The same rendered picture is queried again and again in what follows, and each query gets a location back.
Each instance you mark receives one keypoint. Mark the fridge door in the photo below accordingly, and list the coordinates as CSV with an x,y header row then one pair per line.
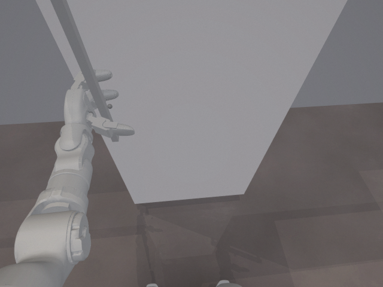
x,y
205,84

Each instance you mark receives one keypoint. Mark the robot left forearm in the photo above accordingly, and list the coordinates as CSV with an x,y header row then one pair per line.
x,y
71,176

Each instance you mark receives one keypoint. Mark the left robot hand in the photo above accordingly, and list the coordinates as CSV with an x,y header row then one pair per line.
x,y
78,104

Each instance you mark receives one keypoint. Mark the robot left upper arm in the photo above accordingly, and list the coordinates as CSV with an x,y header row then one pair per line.
x,y
48,247

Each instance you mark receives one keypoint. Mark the handle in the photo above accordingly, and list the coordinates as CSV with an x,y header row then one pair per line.
x,y
67,22

